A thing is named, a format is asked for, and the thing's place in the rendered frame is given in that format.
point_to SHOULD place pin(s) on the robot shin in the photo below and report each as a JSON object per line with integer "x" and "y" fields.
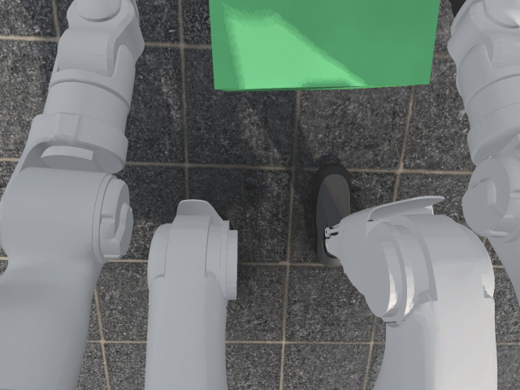
{"x": 353, "y": 229}
{"x": 159, "y": 244}

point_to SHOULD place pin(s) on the left robot upper arm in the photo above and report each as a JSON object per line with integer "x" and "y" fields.
{"x": 59, "y": 227}

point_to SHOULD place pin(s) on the left robot forearm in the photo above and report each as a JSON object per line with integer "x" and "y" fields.
{"x": 90, "y": 92}

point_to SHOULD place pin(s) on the robot right hand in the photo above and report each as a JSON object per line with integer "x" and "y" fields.
{"x": 456, "y": 6}

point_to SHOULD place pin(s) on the robot right shin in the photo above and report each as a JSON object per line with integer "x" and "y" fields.
{"x": 353, "y": 229}

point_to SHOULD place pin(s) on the right robot upper arm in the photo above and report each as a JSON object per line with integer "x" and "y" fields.
{"x": 491, "y": 207}

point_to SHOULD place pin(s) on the robot left shin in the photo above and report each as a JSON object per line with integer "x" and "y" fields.
{"x": 159, "y": 244}

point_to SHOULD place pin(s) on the right robot forearm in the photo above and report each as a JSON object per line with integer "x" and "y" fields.
{"x": 485, "y": 45}

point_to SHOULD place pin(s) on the carton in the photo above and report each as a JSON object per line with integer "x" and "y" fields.
{"x": 282, "y": 45}

